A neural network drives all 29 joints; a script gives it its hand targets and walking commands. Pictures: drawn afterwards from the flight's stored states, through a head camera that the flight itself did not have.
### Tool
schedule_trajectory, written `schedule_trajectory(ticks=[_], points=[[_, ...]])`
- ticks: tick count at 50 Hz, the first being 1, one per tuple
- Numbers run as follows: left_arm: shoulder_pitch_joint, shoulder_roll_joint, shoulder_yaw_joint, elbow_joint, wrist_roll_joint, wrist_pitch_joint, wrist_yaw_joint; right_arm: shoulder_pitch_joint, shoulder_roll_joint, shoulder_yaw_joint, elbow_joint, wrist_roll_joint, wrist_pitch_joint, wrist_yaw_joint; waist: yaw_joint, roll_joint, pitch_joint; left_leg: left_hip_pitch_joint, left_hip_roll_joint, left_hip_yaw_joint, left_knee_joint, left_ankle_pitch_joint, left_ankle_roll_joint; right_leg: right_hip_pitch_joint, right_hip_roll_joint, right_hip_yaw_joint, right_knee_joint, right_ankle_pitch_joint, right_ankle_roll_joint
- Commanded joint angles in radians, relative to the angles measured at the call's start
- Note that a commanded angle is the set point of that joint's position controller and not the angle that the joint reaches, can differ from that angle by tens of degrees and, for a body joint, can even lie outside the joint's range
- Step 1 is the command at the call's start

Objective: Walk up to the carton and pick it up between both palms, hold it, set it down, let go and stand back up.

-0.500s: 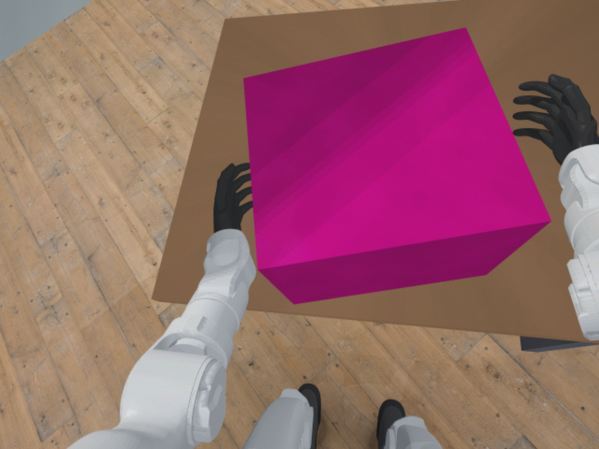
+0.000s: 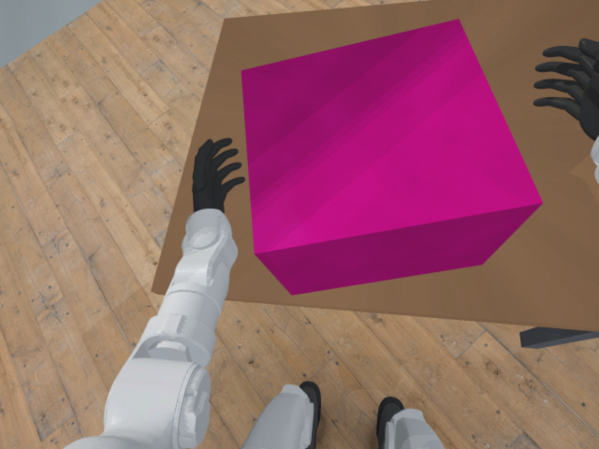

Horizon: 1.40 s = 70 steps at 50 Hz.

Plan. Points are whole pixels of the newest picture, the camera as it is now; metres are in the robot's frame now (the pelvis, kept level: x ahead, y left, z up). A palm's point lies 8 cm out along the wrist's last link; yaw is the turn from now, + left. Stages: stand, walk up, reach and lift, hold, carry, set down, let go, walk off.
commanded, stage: set down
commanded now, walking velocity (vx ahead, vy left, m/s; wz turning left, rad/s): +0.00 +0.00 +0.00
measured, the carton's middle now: (366, 171) +0.49 +0.03 -0.04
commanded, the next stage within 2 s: none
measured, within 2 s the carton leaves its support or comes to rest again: neither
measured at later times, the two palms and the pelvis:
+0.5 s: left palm (174, 160) +0.39 +0.23 +0.12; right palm out of the picture +0.52 -0.24 +0.17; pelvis +0.02 +0.00 +0.05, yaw +1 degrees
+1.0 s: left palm (174, 211) +0.35 +0.23 +0.09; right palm out of the picture +0.46 -0.27 +0.12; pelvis +0.03 +0.01 +0.05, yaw +2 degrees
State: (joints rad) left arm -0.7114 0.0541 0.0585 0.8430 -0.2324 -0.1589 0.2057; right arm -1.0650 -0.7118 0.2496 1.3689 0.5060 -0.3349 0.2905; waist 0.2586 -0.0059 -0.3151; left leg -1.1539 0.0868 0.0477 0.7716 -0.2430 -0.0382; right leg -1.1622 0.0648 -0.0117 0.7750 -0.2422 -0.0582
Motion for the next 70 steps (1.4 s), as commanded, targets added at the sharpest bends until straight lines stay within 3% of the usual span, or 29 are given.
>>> schedule_trajectory(ticks=[1, 6, 12, 20, 26, 31, 34, 39, 45, 50, 57, 64, 70], points=[[-0.33, 0.145, 0.017, -0.242, -0.014, 0.087, 0.017, -0.424, -0.248, -0.031, -0.155, 0.043, 0.056, 0.012, -0.036, -0.288, -0.678, 0.281, -0.084, 0.039, -0.06, 0.233, 0.026, 0.763, 0.017, 0.08, -0.088, 0.339, 0.056], [-0.366, 0.136, 0.014, -0.312, -0.009, 0.199, 0.025, -0.428, -0.27, -0.041, -0.154, 0.062, 0.135, 0.03, -0.028, -0.229, -0.614, 0.388, -0.076, 0.032, -0.133, 0.258, 0.011, 0.805, 0.028, 0.067, -0.144, 0.385, 0.044], [-0.358, 0.099, 0.013, -0.345, 0.021, 0.307, 0.03, -0.406, -0.262, -0.061, -0.115, 0.048, 0.218, 0.059, -0.018, -0.168, -0.494, 0.516, -0.063, 0.021, -0.221, 0.238, 0.001, 0.815, 0.031, 0.059, -0.23, 0.314, 0.026], [-0.244, 0.071, 0.049, -0.366, 0.086, 0.383, 0.015, -0.287, -0.22, -0.088, -0.087, -0.007, 0.275, 0.071, -0.049, -0.148, -0.307, 0.561, -0.068, 0.009, -0.306, 0.186, 0.006, 0.925, 0.013, 0.082, -0.304, 0.294, 0.029], [-0.18, 0.081, 0.074, -0.451, 0.099, 0.322, 0.01, -0.26, -0.209, -0.153, -0.193, -0.018, 0.205, 0.056, -0.082, -0.132, -0.341, 0.54, -0.089, 0.004, -0.294, 0.21, 0.013, 0.986, -0.005, 0.09, -0.293, 0.368, 0.046], [-0.052, 0.065, 0.061, -0.568, 0.108, 0.264, 0.018, -0.165, -0.23, -0.188, -0.292, 0.013, 0.126, 0.042, -0.111, -0.134, -0.471, 0.611, -0.094, -0.017, -0.244, 0.343, 0.014, 0.987, -0.007, 0.073, -0.259, 0.533, 0.058], [0.021, 0.043, 0.048, -0.601, 0.121, 0.252, 0.012, -0.101, -0.247, -0.189, -0.296, 0.026, 0.098, 0.041, -0.128, -0.147, -0.495, 0.669, -0.087, -0.029, -0.241, 0.406, 0.016, 0.978, -0.001, 0.054, -0.249, 0.626, 0.061], [0.108, 0.03, 0.04, -0.671, 0.123, 0.239, 0.009, -0.026, -0.281, -0.202, -0.356, 0.032, 0.057, 0.049, -0.154, -0.184, -0.487, 0.731, -0.085, -0.034, -0.245, 0.433, 0.022, 0.968, 0.004, 0.036, -0.255, 0.653, 0.06], [0.221, 0.0, 0.016, -0.685, 0.133, 0.24, 0.009, 0.097, -0.288, -0.19, -0.343, 0.051, 0.039, 0.071, -0.163, -0.181, -0.363, 0.773, -0.079, -0.038, -0.266, 0.377, 0.029, 0.949, 0.003, 0.036, -0.281, 0.549, 0.044], [0.314, -0.023, 0.001, -0.679, 0.152, 0.239, 0.013, 0.214, -0.263, -0.166, -0.303, 0.076, 0.028, 0.095, -0.147, -0.145, -0.225, 0.802, -0.073, -0.041, -0.289, 0.295, 0.032, 0.934, -0.005, 0.049, -0.315, 0.402, 0.022], [0.365, 0.0, -0.009, -0.707, 0.159, 0.179, 0.034, 0.287, -0.232, -0.185, -0.341, 0.086, -0.016, 0.11, -0.141, -0.103, -0.137, 0.782, -0.083, -0.041, -0.289, 0.182, 0.035, 0.921, -0.027, 0.073, -0.331, 0.253, 0.009], [0.428, -0.006, -0.049, -0.688, 0.147, 0.125, 0.033, 0.381, -0.234, -0.203, -0.334, 0.079, -0.049, 0.108, -0.176, -0.101, -0.088, 0.783, -0.086, -0.043, -0.29, 0.137, 0.037, 0.909, -0.035, 0.078, -0.325, 0.238, 0.01], [0.479, 0.002, -0.052, -0.664, 0.139, 0.089, 0.025, 0.441, -0.245, -0.21, -0.35, 0.071, -0.086, 0.1, -0.194, -0.14, -0.09, 0.787, -0.09, -0.041, -0.29, 0.154, 0.038, 0.928, -0.031, 0.07, -0.309, 0.31, 0.017]])
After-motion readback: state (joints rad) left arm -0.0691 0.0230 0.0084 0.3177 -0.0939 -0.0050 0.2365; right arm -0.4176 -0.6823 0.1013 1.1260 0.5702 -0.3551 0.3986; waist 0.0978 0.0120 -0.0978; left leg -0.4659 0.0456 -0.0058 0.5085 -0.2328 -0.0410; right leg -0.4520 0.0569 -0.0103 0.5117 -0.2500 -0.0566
